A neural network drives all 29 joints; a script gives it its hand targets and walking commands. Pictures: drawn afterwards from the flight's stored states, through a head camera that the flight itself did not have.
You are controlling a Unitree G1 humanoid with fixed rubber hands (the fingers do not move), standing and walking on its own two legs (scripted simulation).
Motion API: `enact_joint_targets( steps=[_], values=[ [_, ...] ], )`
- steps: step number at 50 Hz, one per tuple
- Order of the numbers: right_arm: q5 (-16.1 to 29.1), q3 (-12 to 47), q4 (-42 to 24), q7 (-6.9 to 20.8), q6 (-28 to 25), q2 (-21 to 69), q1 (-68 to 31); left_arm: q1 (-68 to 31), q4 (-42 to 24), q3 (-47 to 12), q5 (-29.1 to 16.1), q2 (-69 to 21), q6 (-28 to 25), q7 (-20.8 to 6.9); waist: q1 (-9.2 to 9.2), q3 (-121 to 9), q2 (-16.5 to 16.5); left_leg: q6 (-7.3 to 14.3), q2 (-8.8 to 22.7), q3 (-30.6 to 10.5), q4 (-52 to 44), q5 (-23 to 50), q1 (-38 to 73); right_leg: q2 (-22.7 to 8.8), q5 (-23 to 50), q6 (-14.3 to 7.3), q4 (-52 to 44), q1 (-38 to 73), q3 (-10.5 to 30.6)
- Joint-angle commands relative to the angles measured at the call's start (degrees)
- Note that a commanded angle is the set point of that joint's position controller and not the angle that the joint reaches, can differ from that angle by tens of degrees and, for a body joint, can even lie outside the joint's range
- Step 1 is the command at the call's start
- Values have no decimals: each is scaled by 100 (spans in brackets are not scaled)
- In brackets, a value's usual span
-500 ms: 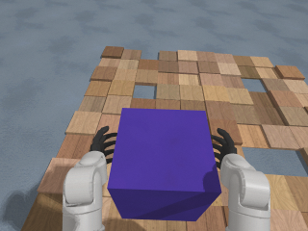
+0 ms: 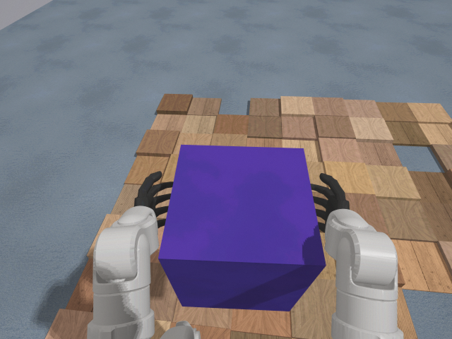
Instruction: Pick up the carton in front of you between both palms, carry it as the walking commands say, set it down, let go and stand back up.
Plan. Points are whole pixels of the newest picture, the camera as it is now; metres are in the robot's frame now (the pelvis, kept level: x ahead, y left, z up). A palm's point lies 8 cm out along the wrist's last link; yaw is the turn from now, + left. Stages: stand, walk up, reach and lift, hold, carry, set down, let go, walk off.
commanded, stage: carry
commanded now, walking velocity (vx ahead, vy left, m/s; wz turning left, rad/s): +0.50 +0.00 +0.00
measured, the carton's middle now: (238, 233) +0.31 +0.00 +0.03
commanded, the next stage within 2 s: none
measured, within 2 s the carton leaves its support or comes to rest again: neither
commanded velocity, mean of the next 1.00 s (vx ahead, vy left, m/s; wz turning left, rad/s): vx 0.50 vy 0.00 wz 0.00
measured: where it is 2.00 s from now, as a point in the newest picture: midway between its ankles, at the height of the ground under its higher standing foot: (248, 155)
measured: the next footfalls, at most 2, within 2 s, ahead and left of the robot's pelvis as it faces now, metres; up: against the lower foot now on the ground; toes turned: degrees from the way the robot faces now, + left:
left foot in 0.08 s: +0.28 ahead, +0.10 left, +0.03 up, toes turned +5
right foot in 0.52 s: +0.50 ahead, -0.14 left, +0.01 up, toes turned -6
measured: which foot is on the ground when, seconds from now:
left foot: up 0.00-0.06, down 0.08-0.52, up 0.54-0.92, down 0.94-1.00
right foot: down 0.00-0.12, up 0.14-0.50, down 0.52-0.96, up 0.98-1.00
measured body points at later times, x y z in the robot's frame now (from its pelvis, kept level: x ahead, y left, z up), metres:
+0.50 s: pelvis +0.34 -0.03 +0.01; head +0.39 -0.04 +0.46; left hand +0.73 +0.11 +0.13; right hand +0.72 -0.19 +0.12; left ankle +0.24 +0.09 -0.71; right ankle +0.46 -0.13 -0.72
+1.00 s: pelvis +0.69 -0.04 +0.00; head +0.72 -0.04 +0.45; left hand +1.04 +0.10 +0.08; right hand +1.03 -0.20 +0.09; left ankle +0.78 +0.02 -0.73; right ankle +0.50 -0.14 -0.66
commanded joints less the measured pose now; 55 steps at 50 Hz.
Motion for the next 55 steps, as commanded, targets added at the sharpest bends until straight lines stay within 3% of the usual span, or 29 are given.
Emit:
enact_joint_targets(
  steps=[1, 3, 4, 5, 6, 7, 8, 10, 12, 15, 17, 22, 25, 26, 27, 28, 30, 32, 36, 43, 44, 46, 47, 48, 49, 50, 51, 53, 55],
  values=[
    [2525, 4188, 508, 1218, -120, 4601, -4062, -3988, 388, -4029, -2433, -4163, -52, -1336, 135, -839, -780, 235, -503, 653, -795, 278, 436, -1119, 4623, -382, 9, 272, 305],
    [2562, 3932, 950, 1166, -161, 4551, -4358, -4363, 772, -3857, -2468, -4174, -105, -1253, -171, -1326, -913, 393, -974, 895, -1113, 384, 1836, -1020, 6196, -220, 1138, 71, -94],
    [2569, 3818, 1173, 1152, -190, 4593, -4466, -4598, 909, -3789, -2508, -4218, -125, -1230, -456, -1779, -773, 477, -1175, 961, -1604, 629, 2960, -849, 6334, -84, 2255, -215, -411],
    [2508, 3696, 1230, 1131, -218, 4596, -4571, -4901, 948, -3736, -2532, -4283, -132, -1219, -752, -2314, -355, 693, -632, -86, -1905, 108, 4169, -584, 4971, 54, 3623, -998, -407],
    [2528, 3502, 1313, 1127, -266, 4534, -4831, -5172, 1048, -3638, -2579, -4480, -125, -1213, -772, -2811, 1281, 1775, 1095, -3410, -2437, -372, 5409, 344, 1877, 398, 5915, -2864, 66],
    [2700, 3533, 1532, 1148, -268, 4870, -4932, -5252, 1257, -3553, -2553, -4535, -151, -1179, -696, -3159, 1565, 2060, 1419, -4373, -2720, 304, 5765, 524, -695, 239, 7007, -3590, 1033],
    [2834, 3507, 1491, 1193, -326, 5091, -5259, -5454, 1318, -3439, -2543, -4768, -198, -1146, -635, -2953, 1188, 1984, 1342, -3834, -2357, 1094, 5610, 176, -830, 117, 7377, -4061, 1468],
    [3192, 3672, 1438, 1270, -420, 5625, -5974, -5751, 1436, -3256, -2478, -5014, -261, -1087, -495, -2528, 269, 1489, 1168, -2946, -2228, 1414, 4960, -165, -621, 30, 6596, -4350, 1381],
    [3433, 3728, 1366, 1307, -514, 5959, -6504, -5981, 1516, -3136, -2381, -5146, -336, -1024, -396, -2504, 266, 1279, 1029, -2441, -2446, 690, 4344, -351, -391, 44, 5699, -3999, 1277],
    [3454, 3623, 1450, 1288, -553, 6072, -6665, -6123, 1590, -3107, -2326, -5273, -380, -949, -373, -2475, 477, 1392, 1024, -1935, -2465, 978, 4045, -422, -466, 154, 4562, -3884, 1021],
    [3345, 3522, 1530, 1254, -530, 6031, -6543, -6144, 1616, -3142, -2314, -5307, -367, -923, -451, -2415, 652, 1353, 1013, -1660, -2456, 1262, 4047, -506, 53, 235, 3678, -3840, 934],
    [2937, 3322, 1573, 1186, -380, 5795, -5984, -5982, 1492, -3249, -2389, -5329, -240, -975, -507, -2125, 813, 678, 596, -788, -2236, 1886, 4080, -70, 1551, 433, 1312, -2747, 290],
    [2761, 3301, 1442, 1160, -259, 5668, -5665, -5811, 1390, -3306, -2489, -5345, -104, -1080, -179, -2360, 512, 174, 275, -157, -725, 2410, 3679, -69, 2436, 348, 517, -819, -86],
    [2754, 3327, 1339, 1155, -219, 5538, -5719, -5654, 1345, -3280, -2495, -5304, -56, -1116, 131, -2532, 89, 21, 128, -139, 256, 1106, 2742, -831, 3012, 278, 869, 159, 769],
    [2798, 3399, 1294, 1157, -113, 5710, -5769, -5825, 1243, -3204, -2434, -5031, -16, -1111, 37, -3026, -1380, -124, -417, -255, 1373, -1395, 1046, -2079, 4616, -478, 1335, 1842, 2741],
    [2751, 3308, 1147, 1136, -49, 5551, -5712, -5735, 1107, -3232, -2466, -4996, 36, -1100, 205, -3093, -1740, -112, -670, -473, 2265, -2086, -26, -2331, 3531, -1009, 949, 2285, 3598],
    [2720, 3419, 700, 1060, 26, 5483, -6022, -5988, 454, -3359, -2625, -5066, 116, -1105, 355, -2665, -820, 41, -351, -742, 2107, -1795, -655, -1995, 3271, -870, 818, 2055, 3099],
    [2649, 3446, 453, 978, 89, 5427, -5893, -6134, 11, -3491, -2797, -5129, 203, -1115, 345, -2613, -524, 21, -154, -804, 1536, -1221, -515, -1847, 3737, -639, 739, 1788, 2552],
    [2382, 3534, 479, 888, 150, 5236, -5354, -5834, -5, -3685, -2865, -5109, 282, -1198, 268, -2626, -676, -44, -237, -544, 519, -893, -459, -1589, 3959, -566, 604, 1823, 1882],
    [2166, 3584, 1106, 1062, 72, 5294, -4887, -5227, 946, -3762, -2734, -5262, 164, -1432, 394, -1855, -771, 3, -687, 266, -1903, 1088, 413, -942, 4972, -255, 805, 1305, 857],
    [2163, 3557, 1177, 1115, 56, 5361, -4796, -5128, 1048, -3757, -2719, -5337, 128, -1454, 296, -1815, -826, 91, -725, 320, -2272, 1293, 1019, -948, 5093, -157, 904, 1032, 758],
    [2178, 3537, 1271, 1227, 4, 5521, -4585, -5032, 1135, -3810, -2687, -5536, 44, -1495, -172, -2162, -795, 234, -748, 426, -2715, 1587, 3036, -947, 5208, 145, 1934, 225, 337],
    [2202, 3543, 1245, 1300, -33, 5599, -4505, -4967, 1129, -3846, -2638, -5618, 0, -1518, -313, -2388, -441, 172, -381, 84, -2618, 1515, 4155, -783, 4096, 283, 2799, -523, 239],
    [2098, 3466, 1351, 1337, -113, 5489, -4345, -4997, 1052, -3900, -2669, -5845, 24, -1538, -330, -3123, 1207, 1178, 1185, -2180, -2136, 2688, 6216, -221, 1797, 604, 4701, -2524, 425],
    [2188, 3523, 1487, 1384, -136, 5710, -3988, -4740, 1045, -3906, -2610, -5905, 23, -1540, -335, -3180, 1656, 1651, 1732, -3291, -2535, 2584, 6673, 316, -1119, 648, 5835, -3746, 720],
    [2295, 3594, 1314, 1431, -164, 5896, -3857, -4597, 1001, -3931, -2580, -6000, -21, -1528, -351, -2960, 1110, 1563, 1565, -3015, -2609, 2105, 6400, -5, -1089, 493, 6096, -4139, 1082],
    [2368, 3703, 1057, 1459, -212, 6085, -3876, -4455, 843, -3929, -2539, -6077, -83, -1513, -299, -2650, 475, 1251, 1442, -2685, -2769, 1936, 5955, -241, -750, 443, 5557, -4183, 1104],
    [2481, 3903, 473, 1489, -311, 6335, -3865, -4005, 520, -3945, -2401, -6186, -207, -1446, -198, -2366, 348, 926, 1297, -2271, -3169, 1379, 5305, -471, -293, 450, 4704, -3984, 1053],
    [2557, 4120, 55, 1529, -384, 6370, -3489, -3377, 236, -4070, -2210, -6191, -319, -1365, -156, -2373, 509, 931, 1150, -1827, -3430, 1048, 5027, -417, -175, 555, 4199, -3703, 820]
  ],
)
